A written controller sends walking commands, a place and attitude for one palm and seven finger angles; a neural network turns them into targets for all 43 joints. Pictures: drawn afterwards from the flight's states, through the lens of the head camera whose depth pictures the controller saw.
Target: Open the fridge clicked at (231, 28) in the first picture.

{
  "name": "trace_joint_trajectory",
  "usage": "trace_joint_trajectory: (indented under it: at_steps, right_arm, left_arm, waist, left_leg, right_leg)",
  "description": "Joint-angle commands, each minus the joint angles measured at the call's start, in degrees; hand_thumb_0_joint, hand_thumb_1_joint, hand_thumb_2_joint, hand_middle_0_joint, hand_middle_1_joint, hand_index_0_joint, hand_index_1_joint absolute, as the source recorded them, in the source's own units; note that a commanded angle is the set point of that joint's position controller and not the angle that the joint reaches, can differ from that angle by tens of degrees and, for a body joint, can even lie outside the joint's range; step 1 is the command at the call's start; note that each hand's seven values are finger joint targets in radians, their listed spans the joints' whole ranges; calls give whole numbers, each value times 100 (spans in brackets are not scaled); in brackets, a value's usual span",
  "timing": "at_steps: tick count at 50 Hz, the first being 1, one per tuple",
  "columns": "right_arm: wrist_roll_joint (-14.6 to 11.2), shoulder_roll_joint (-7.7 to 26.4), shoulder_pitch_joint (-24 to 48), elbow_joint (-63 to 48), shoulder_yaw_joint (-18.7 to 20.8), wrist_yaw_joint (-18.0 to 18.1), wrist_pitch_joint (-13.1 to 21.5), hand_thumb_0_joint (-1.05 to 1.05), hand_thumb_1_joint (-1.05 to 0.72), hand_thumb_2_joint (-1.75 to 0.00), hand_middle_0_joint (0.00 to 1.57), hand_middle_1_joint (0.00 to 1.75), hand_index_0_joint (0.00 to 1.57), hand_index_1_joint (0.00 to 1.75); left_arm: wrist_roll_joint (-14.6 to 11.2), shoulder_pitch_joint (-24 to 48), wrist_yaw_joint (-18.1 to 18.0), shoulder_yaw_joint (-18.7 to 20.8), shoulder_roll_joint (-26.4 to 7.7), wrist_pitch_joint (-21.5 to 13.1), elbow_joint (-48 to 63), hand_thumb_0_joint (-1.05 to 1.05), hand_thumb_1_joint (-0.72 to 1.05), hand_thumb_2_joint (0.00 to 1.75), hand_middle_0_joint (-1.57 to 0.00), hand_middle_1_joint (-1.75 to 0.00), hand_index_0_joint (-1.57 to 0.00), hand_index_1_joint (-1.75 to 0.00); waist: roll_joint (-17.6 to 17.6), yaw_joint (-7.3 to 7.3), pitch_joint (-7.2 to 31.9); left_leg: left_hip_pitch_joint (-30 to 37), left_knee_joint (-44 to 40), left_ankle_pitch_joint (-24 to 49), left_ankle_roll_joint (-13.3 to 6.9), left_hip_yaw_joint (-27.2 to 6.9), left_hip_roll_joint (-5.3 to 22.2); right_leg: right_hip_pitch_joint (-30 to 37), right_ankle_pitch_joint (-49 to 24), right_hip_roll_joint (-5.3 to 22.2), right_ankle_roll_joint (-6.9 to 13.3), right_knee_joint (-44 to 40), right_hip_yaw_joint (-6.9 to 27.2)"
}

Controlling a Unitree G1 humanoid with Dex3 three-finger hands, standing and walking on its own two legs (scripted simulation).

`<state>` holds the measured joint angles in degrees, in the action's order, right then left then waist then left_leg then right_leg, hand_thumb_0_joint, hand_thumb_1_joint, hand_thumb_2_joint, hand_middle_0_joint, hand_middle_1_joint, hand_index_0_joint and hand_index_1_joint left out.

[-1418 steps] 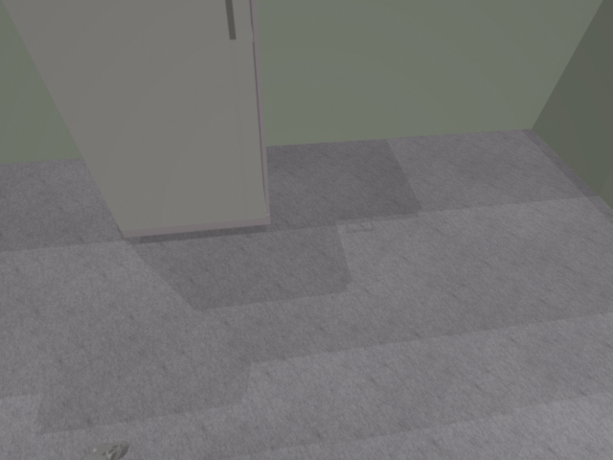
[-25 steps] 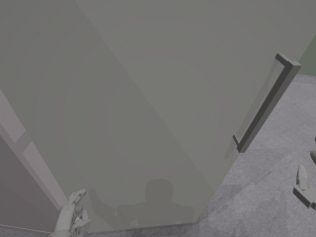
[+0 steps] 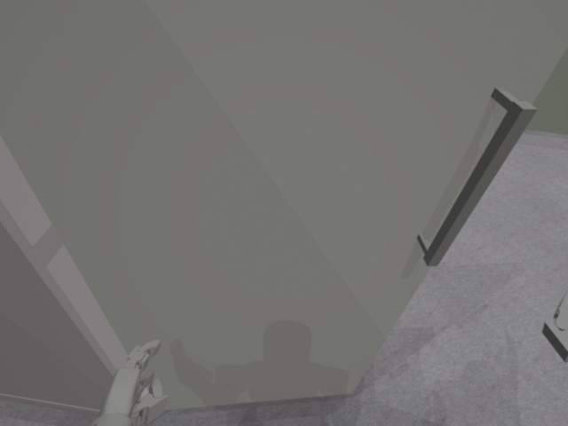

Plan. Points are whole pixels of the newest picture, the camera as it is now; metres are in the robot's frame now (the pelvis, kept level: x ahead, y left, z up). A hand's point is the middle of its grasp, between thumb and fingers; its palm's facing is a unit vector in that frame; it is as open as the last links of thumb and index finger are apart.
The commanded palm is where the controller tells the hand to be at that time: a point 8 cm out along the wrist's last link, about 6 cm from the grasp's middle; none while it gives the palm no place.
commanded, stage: step back with the hand held close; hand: right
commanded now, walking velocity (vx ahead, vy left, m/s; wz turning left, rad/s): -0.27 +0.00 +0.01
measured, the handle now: (461, 190) +0.36 -0.22 +0.20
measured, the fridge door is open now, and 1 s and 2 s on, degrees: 77 77 77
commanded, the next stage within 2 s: stop stepping back and stand still in 1.38 s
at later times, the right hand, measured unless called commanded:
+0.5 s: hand out of the picture +0.16 -0.31 +0.15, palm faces +0.48 +0.76 -0.43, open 7.4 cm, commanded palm +0.10 -0.34 +0.17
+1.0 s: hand out of the picture +0.10 -0.29 +0.15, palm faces +0.40 +0.79 -0.46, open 7.4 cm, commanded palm +0.03 -0.34 +0.17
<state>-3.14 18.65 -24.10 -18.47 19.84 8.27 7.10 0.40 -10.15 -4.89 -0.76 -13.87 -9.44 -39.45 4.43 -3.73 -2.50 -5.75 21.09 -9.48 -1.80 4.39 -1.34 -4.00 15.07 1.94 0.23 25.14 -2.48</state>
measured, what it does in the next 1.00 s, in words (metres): walks backwards: left foot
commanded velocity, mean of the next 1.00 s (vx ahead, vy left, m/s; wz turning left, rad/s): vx -0.31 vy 0.00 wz -0.01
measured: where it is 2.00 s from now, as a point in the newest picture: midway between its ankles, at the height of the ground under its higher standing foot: outside the picture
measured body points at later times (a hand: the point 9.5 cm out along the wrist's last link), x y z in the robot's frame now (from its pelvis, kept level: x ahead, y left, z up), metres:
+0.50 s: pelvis -0.04 -0.04 -0.02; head -0.04 -0.03 +0.43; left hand +0.13 +0.19 -0.11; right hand +0.13 -0.35 +0.17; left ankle +0.03 +0.10 -0.74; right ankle -0.01 -0.11 -0.74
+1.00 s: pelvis -0.11 -0.04 -0.02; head -0.09 -0.04 +0.43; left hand +0.09 +0.19 -0.09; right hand +0.07 -0.33 +0.17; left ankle -0.07 +0.08 -0.74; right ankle -0.03 -0.12 -0.73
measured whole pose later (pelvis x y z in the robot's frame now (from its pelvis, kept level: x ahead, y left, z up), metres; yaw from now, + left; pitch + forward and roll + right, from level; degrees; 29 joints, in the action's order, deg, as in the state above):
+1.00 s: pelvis -0.11 -0.04 -0.02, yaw +1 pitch +1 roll +1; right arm -1.3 22.4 -28.7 -28.0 21.1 9.6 10.4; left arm 0.9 -6.5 -4.8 -0.2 -11.7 -4.8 -33.9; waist 0.8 -1.3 -1.7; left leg -20.6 33.0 -13.3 -0.4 -2.8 -2.4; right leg -27.5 19.1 -1.2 1.5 40.4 -3.3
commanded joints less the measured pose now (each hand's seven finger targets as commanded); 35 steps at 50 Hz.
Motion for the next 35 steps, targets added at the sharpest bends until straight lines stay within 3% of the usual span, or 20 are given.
trace_joint_trajectory:
  at_steps: [1, 4, 6, 7, 10, 13, 16, 19, 20, 22, 24, 26, 28, 31, 32, 33, 35]
  right_arm:
    - [123, 1018, 43, -1126, 493, 60, 506, 0, -90, -90, 20, 30, 20, 30]
    - [114, 1203, -332, -1471, 717, 142, 547, 0, -90, -90, 20, 30, 20, 30]
    - [102, 1324, -404, -1602, 880, 185, 534, 0, -90, -90, 20, 30, 20, 30]
    - [112, 1423, -355, -1729, 958, 207, 521, 0, -90, -90, 20, 30, 20, 30]
    - [93, 1360, -507, -1745, 969, 241, 483, 0, -90, -90, 20, 30, 20, 30]
    - [100, 1353, -418, -1841, 972, 259, 466, 0, -90, -90, 20, 30, 20, 30]
    - [161, 1212, -234, -1698, 918, 273, 482, 0, -90, -90, 20, 30, 20, 30]
    - [209, 1222, -131, -1692, 936, 288, 530, 0, -90, -90, 20, 30, 20, 30]
    - [205, 1203, -116, -1681, 921, 285, 550, 0, -90, -90, 20, 30, 20, 30]
    - [186, 1319, 23, -1775, 938, 285, 555, 0, -90, -90, 20, 30, 20, 30]
    - [169, 1347, -18, -1801, 902, 300, 591, 0, -90, -90, 20, 30, 20, 30]
    - [177, 1420, -65, -1927, 978, 351, 672, 0, -90, -90, 20, 30, 20, 30]
    - [195, 1456, -114, -2060, 1076, 392, 771, 0, -90, -90, 20, 30, 20, 30]
    - [321, 1336, -183, -2016, 1226, 412, 930, 0, -90, -90, 20, 30, 20, 30]
    - [334, 1443, -156, -1992, 1321, 411, 959, 0, -90, -90, 20, 30, 20, 30]
    - [320, 1382, -197, -1939, 1273, 387, 956, 0, -90, -90, 20, 30, 20, 30]
    - [250, 1231, -309, -1758, 1111, 343, 966, 0, -90, -90, 20, 30, 20, 30]
  left_arm:
    - [-51, 471, 17, 202, -533, -24, 1117, 0, 90, 90, -20, -30, -20, -30]
    - [-36, 484, -48, 245, -613, 98, 1289, 0, 90, 90, -20, -30, -20, -30]
    - [-28, 505, -86, 263, -629, 196, 1374, 0, 90, 90, -20, -30, -20, -30]
    - [-30, 564, -105, 274, -664, 232, 1424, 0, 90, 90, -20, -30, -20, -30]
    - [-32, 544, -152, 296, -666, 337, 1529, 0, 90, 90, -20, -30, -20, -30]
    - [-29, 555, -173, 310, -700, 353, 1568, 0, 90, 90, -20, -30, -20, -30]
    - [10, 525, -168, 320, -739, 297, 1521, 0, 90, 90, -20, -30, -20, -30]
    - [-1, 518, -159, 350, -761, 232, 1493, 0, 90, 90, -20, -30, -20, -30]
    - [-14, 477, -163, 349, -737, 228, 1471, 0, 90, 90, -20, -30, -20, -30]
    - [-28, 410, -161, 367, -733, 254, 1439, 0, 90, 90, -20, -30, -20, -30]
    - [-35, 367, -138, 321, -635, 266, 1390, 0, 90, 90, -20, -30, -20, -30]
    - [-37, 384, -145, 282, -605, 245, 1383, 0, 90, 90, -20, -30, -20, -30]
    - [-35, 429, -205, 281, -652, 198, 1418, 0, 90, 90, -20, -30, -20, -30]
    - [11, 485, -253, 315, -755, 95, 1486, 0, 90, 90, -20, -30, -20, -30]
    - [24, 494, -248, 340, -724, 56, 1499, 0, 90, 90, -20, -30, -20, -30]
    - [53, 432, -239, 361, -688, 24, 1444, 0, 90, 90, -20, -30, -20, -30]
    - [79, 422, -190, 352, -668, -62, 1352, 0, 90, 90, -20, -30, -20, -30]
  waist:
    - [-671, 307, 509]
    - [-113, 263, 999]
    - [-196, 234, 1104]
    - [18, 211, 1125]
    - [10, 190, 1109]
    - [231, 179, 1001]
    - [403, 183, 694]
    - [185, 222, 612]
    - [-148, 241, 623]
    - [-892, 317, 632]
    - [-1021, 370, 628]
    - [-752, 366, 650]
    - [-283, 344, 688]
    - [767, 255, 845]
    - [836, 224, 881]
    - [598, 227, 833]
    - [412, 241, 587]
  left_leg:
    - [-839, -684, -26, -43, -1202, 1015]
    - [-585, -91, 686, 23, -886, 820]
    - [-438, 230, 998, 93, -718, 657]
    - [-393, 392, 1087, 112, -638, 582]
    - [-341, 768, 1041, 190, -552, 401]
    - [-369, 1138, 416, 236, -523, 292]
    - [-307, 1691, -394, 257, -528, 217]
    - [-295, 1619, -39, 202, -767, 286]
    - [-369, 1424, 172, 157, -872, 369]
    - [-791, 733, 375, -29, -1395, 728]
    - [-1374, 215, -249, -213, -1814, 1103]
    - [-1587, 148, -880, -194, -1652, 1056]
    - [-1289, 543, -885, -58, -1245, 733]
    - [235, 2198, -260, 269, -499, 18]
    - [257, 2453, -430, 297, -484, -47]
    - [49, 2500, -676, 286, -538, -36]
    - [-597, 1949, -1002, 233, -635, 28]
  right_leg:
    - [-552, -238, 2, 179, 296, 75]
    - [-602, -920, 153, 176, 81, 170]
    - [-795, -1410, 266, 175, 3, 294]
    - [-854, -1653, 317, 174, -50, 367]
    - [-1091, -2032, 516, 213, -174, 499]
    - [-1415, -1862, 704, 294, -375, 634]
    - [-2214, -735, 955, 479, -682, 779]
    - [-2514, -104, 833, 529, -429, 810]
    - [-2533, 126, 703, 484, -229, 765]
    - [-2314, 630, 306, 339, 342, 563]
    - [-1986, 1015, 100, 259, 737, 474]
    - [-1902, 1304, 133, 285, 602, 571]
    - [-2180, 1525, 339, 370, 63, 838]
    - [-3553, 2403, 1044, 646, -1222, 1574]
    - [-3505, 1993, 1133, 690, -1289, 1681]
    - [-3263, 1452, 1165, 697, -1147, 1595]
    - [-2569, 340, 1106, 649, -737, 1384]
